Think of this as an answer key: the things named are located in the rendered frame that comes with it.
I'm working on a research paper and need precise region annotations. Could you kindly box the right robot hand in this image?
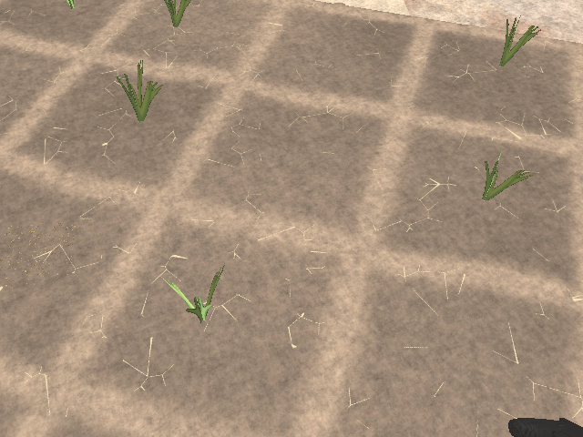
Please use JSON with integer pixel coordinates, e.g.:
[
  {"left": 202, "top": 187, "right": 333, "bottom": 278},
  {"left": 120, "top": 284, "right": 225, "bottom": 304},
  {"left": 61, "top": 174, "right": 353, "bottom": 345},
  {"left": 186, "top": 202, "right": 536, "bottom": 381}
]
[{"left": 508, "top": 418, "right": 583, "bottom": 437}]

